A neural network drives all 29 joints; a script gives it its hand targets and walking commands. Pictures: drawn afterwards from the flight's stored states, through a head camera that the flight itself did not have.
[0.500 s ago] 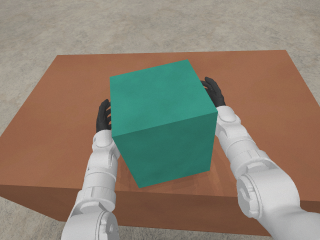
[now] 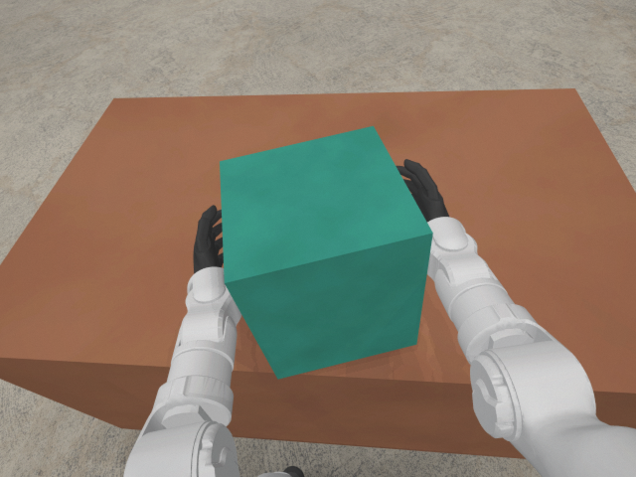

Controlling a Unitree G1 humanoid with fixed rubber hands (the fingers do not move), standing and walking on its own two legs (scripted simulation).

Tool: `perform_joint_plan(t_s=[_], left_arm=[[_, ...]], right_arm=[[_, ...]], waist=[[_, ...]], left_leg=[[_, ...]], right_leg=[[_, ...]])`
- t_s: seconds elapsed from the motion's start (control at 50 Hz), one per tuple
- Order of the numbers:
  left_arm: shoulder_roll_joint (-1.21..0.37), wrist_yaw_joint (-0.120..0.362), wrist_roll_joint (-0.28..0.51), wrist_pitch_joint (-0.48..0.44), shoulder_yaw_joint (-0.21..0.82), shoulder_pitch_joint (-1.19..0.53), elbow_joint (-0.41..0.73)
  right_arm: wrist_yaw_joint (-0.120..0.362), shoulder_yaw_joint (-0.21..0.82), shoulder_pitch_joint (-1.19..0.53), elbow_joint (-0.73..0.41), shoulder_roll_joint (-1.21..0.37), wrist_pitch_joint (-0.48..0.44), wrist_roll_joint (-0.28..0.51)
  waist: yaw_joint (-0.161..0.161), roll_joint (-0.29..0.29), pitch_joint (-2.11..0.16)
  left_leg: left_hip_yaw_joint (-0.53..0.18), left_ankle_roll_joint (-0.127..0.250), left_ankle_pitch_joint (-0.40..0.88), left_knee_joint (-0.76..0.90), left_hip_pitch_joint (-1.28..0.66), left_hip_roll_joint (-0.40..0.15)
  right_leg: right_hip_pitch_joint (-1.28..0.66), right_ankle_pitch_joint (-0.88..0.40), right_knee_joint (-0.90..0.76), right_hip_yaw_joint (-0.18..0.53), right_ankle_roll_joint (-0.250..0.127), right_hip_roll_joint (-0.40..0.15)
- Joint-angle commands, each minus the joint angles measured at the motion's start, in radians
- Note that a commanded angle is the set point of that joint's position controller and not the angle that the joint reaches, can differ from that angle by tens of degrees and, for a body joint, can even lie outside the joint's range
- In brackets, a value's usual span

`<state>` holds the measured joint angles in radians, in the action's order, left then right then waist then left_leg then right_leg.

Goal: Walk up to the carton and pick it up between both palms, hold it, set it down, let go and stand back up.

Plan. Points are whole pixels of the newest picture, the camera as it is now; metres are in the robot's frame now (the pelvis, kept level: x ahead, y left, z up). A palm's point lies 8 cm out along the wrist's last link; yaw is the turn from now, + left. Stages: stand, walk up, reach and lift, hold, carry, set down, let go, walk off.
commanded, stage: set down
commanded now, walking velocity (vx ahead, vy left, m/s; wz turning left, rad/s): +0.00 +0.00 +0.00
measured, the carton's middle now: (323, 258) +0.38 +0.06 +0.03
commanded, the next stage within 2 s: none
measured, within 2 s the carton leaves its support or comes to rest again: rests again in 0.52 s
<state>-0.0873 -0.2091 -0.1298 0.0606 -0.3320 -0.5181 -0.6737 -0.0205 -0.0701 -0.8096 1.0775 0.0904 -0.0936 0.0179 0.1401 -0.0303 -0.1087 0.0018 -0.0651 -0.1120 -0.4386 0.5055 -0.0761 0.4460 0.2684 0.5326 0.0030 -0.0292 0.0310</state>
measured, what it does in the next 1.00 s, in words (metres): stands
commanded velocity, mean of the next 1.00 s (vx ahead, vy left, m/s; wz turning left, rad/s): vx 0.00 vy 0.00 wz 0.00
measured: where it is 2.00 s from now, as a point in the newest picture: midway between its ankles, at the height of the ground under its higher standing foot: outside the picture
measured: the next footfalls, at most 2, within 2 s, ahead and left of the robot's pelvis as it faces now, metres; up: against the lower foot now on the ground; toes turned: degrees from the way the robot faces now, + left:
none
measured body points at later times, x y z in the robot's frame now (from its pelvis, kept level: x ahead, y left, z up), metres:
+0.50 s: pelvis +0.01 +0.00 +0.00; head +0.07 -0.02 +0.44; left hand +0.36 +0.21 +0.03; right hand +0.45 -0.08 +0.05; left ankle +0.05 +0.17 -0.73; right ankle -0.01 -0.10 -0.73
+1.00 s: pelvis +0.00 +0.00 +0.00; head +0.07 -0.02 +0.44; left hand +0.36 +0.22 +0.05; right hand +0.49 -0.12 +0.07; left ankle +0.05 +0.17 -0.73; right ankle -0.01 -0.10 -0.73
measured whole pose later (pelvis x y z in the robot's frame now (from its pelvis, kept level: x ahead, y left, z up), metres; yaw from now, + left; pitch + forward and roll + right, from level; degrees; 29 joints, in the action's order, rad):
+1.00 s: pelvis +0.00 +0.00 +0.00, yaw +0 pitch +15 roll +0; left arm -0.09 -0.21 -0.12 0.07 -0.23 -0.52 -0.58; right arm -0.03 0.07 -0.87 1.08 0.33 -0.09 0.33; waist 0.21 -0.02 -0.13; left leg 0.00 -0.07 -0.10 -0.44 0.59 -0.08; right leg 0.53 0.26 0.53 0.00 -0.03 0.03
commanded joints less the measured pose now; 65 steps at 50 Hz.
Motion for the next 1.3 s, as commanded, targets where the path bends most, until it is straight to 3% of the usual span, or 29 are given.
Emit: perform_joint_plan(t_s=[0.0,0.04,0.12,0.18,0.22,0.28,0.3,0.36,0.42,0.44,0.48,0.5,0.54,0.56,0.58,0.6,0.68,0.82,0.9,0.92,0.98,1.1,1.12,1.14,1.18,1.2,1.22,1.24,1.28], left_arm=[[-0.675,0.064,-0.059,-0.126,0.376,-0.750,0.225],[-0.679,0.064,-0.057,-0.145,0.406,-0.756,0.253],[-0.655,0.062,-0.055,-0.174,0.394,-0.728,0.219],[-0.609,0.071,-0.079,-0.189,0.346,-0.684,0.175],[-0.584,0.071,-0.080,-0.193,0.332,-0.674,0.134],[-0.526,0.066,-0.081,-0.208,0.288,-0.618,0.140],[-0.489,0.061,-0.066,-0.216,0.291,-0.615,0.161],[-0.248,0.026,-0.049,-0.210,0.207,-0.509,0.163],[-0.081,-0.015,-0.026,-0.203,0.139,-0.493,0.189],[0.074,-0.048,0.015,-0.182,0.132,-0.473,0.196],[-0.051,-0.049,0.041,-0.170,0.156,-0.533,0.177],[0.064,-0.067,0.059,-0.157,0.157,-0.543,0.187],[0.051,-0.061,0.081,-0.153,0.137,-0.535,0.136],[0.080,-0.065,0.093,-0.138,0.142,-0.522,0.187],[0.102,-0.067,0.109,-0.134,0.133,-0.463,0.210],[0.092,-0.065,0.117,-0.126,0.144,-0.492,0.208],[0.164,-0.059,0.153,-0.117,0.110,-0.467,0.358],[0.166,-0.015,0.160,-0.056,0.117,-0.379,0.349],[0.161,0.010,0.138,-0.032,0.112,-0.346,0.243],[0.204,0.003,0.156,-0.022,0.102,-0.394,0.369],[0.241,-0.005,0.172,-0.020,0.084,-0.421,0.376],[0.236,-0.029,0.183,-0.005,0.116,-0.421,0.469],[0.206,-0.029,0.173,0.006,0.154,-0.438,0.419],[0.221,-0.038,0.186,0.021,0.154,-0.415,0.496],[0.205,-0.030,0.190,0.051,0.175,-0.416,0.392],[0.227,-0.039,0.209,0.074,0.196,-0.466,0.499],[0.230,-0.039,0.194,0.105,0.166,-0.436,0.390],[0.212,-0.039,0.200,0.121,0.190,-0.455,0.412],[0.225,-0.044,0.214,0.149,0.182,-0.468,0.417]], right_arm=[[0.128,0.171,-0.606,-0.155,-0.633,-0.103,-0.076],[0.123,0.166,-0.574,-0.142,-0.647,-0.121,-0.072],[0.118,0.197,-0.580,-0.181,-0.644,-0.144,-0.079],[0.114,0.190,-0.574,-0.171,-0.646,-0.148,-0.080],[0.110,0.175,-0.570,-0.139,-0.563,-0.164,-0.092],[0.102,0.160,-0.568,-0.141,-0.522,-0.170,-0.087],[0.093,0.143,-0.559,-0.143,-0.459,-0.174,-0.073],[0.064,0.107,-0.522,-0.113,-0.181,-0.172,-0.011],[0.032,0.066,-0.557,-0.108,-0.004,-0.164,0.063],[0.014,0.041,-0.541,-0.100,0.214,-0.156,0.107],[0.005,0.121,-0.642,-0.116,0.030,-0.129,0.159],[0.000,0.129,-0.644,-0.141,0.194,-0.126,0.204],[-0.015,0.179,-0.659,-0.154,0.151,-0.099,0.229],[-0.018,0.165,-0.645,-0.169,0.233,-0.101,0.246],[-0.025,0.203,-0.633,-0.209,0.241,-0.099,0.277],[-0.028,0.204,-0.619,-0.194,0.233,-0.092,0.281],[-0.039,0.231,-0.630,-0.332,0.322,-0.099,0.309],[-0.013,0.275,-0.584,-0.270,0.361,-0.070,0.347],[0.003,0.303,-0.595,-0.214,0.308,-0.047,0.350],[0.014,0.263,-0.618,-0.316,0.389,-0.048,0.352],[0.019,0.272,-0.637,-0.319,0.365,-0.042,0.348],[0.040,0.239,-0.642,-0.373,0.383,-0.041,0.355],[0.050,0.216,-0.621,-0.270,0.394,-0.035,0.340],[0.051,0.234,-0.635,-0.363,0.406,-0.028,0.360],[0.057,0.211,-0.599,-0.302,0.393,0.001,0.335],[0.051,0.198,-0.646,-0.388,0.447,-0.002,0.340],[0.047,0.193,-0.645,-0.310,0.434,0.028,0.337],[0.055,0.179,-0.647,-0.341,0.455,0.041,0.337],[0.049,0.210,-0.667,-0.363,0.411,0.067,0.347]], waist=[[0.072,0.057,-0.723],[0.068,0.015,-0.767],[0.052,0.048,-0.790],[0.093,0.073,-0.770],[0.056,0.083,-0.761],[0.088,0.082,-0.771],[0.072,0.066,-0.779],[0.104,0.062,-0.768],[0.134,0.064,-0.720],[0.126,0.056,-0.748],[0.149,0.109,-0.618],[0.151,0.085,-0.693],[0.163,0.178,-0.647],[0.136,0.160,-0.662],[0.164,0.195,-0.714],[0.131,0.199,-0.687],[0.126,0.235,-0.829],[0.095,0.218,-0.766],[0.121,0.266,-0.623],[0.113,0.237,-0.732],[0.127,0.271,-0.722],[0.120,0.223,-0.789],[0.077,0.175,-0.700],[0.108,0.188,-0.771],[0.080,0.179,-0.680],[0.052,0.177,-0.779],[0.078,0.196,-0.664],[0.057,0.188,-0.665],[0.087,0.220,-0.660]], left_leg=[[0.048,0.016,0.405,-0.019,-0.438,0.062],[0.066,-0.004,0.460,-0.028,-0.465,0.059],[0.054,0.001,0.502,-0.055,-0.443,0.066],[0.081,0.018,0.474,-0.049,-0.378,0.069],[0.069,0.015,0.463,-0.045,-0.382,0.068],[0.083,0.023,0.476,-0.046,-0.339,0.068],[0.080,0.023,0.465,-0.044,-0.338,0.071],[0.097,0.020,0.482,-0.048,-0.334,0.064],[0.111,0.020,0.430,-0.052,-0.291,0.057],[0.119,0.014,0.431,-0.052,-0.296,0.057],[0.109,0.039,0.334,-0.054,-0.200,0.068],[0.112,0.031,0.322,-0.047,-0.226,0.062],[0.115,0.047,0.268,-0.039,-0.123,0.071],[0.103,0.044,0.277,-0.040,-0.154,0.084],[0.112,0.038,0.325,-0.050,-0.149,0.078],[0.104,0.036,0.320,-0.048,-0.139,0.086],[0.115,0.023,0.445,-0.072,-0.170,0.084],[0.116,0.021,0.485,-0.053,-0.183,0.084],[0.126,0.040,0.373,-0.017,-0.129,0.080],[0.118,0.032,0.407,-0.007,-0.181,0.084],[0.130,0.043,0.377,-0.008,-0.162,0.081],[0.140,0.026,0.401,-0.040,-0.197,0.072],[0.122,0.020,0.360,-0.029,-0.197,0.070],[0.126,0.011,0.420,-0.047,-0.237,0.064],[0.108,0.027,0.314,-0.025,-0.241,0.061],[0.102,0.013,0.389,-0.051,-0.282,0.064],[0.105,0.022,0.313,-0.033,-0.216,0.059],[0.098,0.025,0.271,-0.016,-0.240,0.061],[0.110,0.033,0.277,-0.028,-0.229,0.056]], right_leg=[[-0.033,-0.217,-0.189,-0.067,0.005,0.059],[-0.030,-0.265,-0.181,-0.070,0.003,0.067],[-0.043,-0.339,-0.162,-0.080,0.006,0.067],[-0.101,-0.365,-0.154,-0.059,0.019,0.056],[-0.084,-0.390,-0.143,-0.072,0.021,0.059],[-0.106,-0.426,-0.134,-0.059,0.021,0.054],[-0.107,-0.425,-0.135,-0.056,0.026,0.056],[-0.135,-0.471,-0.120,-0.048,0.023,0.058],[-0.137,-0.356,-0.128,-0.037,0.014,0.061],[-0.127,-0.371,-0.126,-0.031,0.010,0.061],[-0.132,-0.271,-0.125,-0.016,0.009,0.055],[-0.135,-0.286,-0.116,-0.008,0.004,0.062],[-0.218,-0.347,-0.102,0.018,0.017,0.049],[-0.237,-0.403,-0.088,0.014,0.021,0.044],[-0.284,-0.451,-0.083,0.020,0.022,0.057],[-0.288,-0.487,-0.069,0.021,0.028,0.052],[-0.416,-0.702,-0.031,0.009,0.051,0.062],[-0.456,-0.828,-0.030,0.007,0.055,0.054],[-0.462,-0.729,-0.047,0.014,0.064,0.045],[-0.462,-0.737,-0.054,0.010,0.066,0.049],[-0.464,-0.691,-0.056,0.010,0.072,0.049],[-0.426,-0.621,-0.053,0.012,0.058,0.060],[-0.359,-0.535,-0.076,0.000,0.041,0.057],[-0.386,-0.560,-0.074,-0.006,0.039,0.069],[-0.318,-0.417,-0.108,0.004,0.042,0.059],[-0.334,-0.462,-0.106,-0.008,0.040,0.072],[-0.314,-0.390,-0.125,0.004,0.036,0.065],[-0.303,-0.359,-0.129,0.000,0.036,0.062],[-0.315,-0.324,-0.138,0.015,0.040,0.067]])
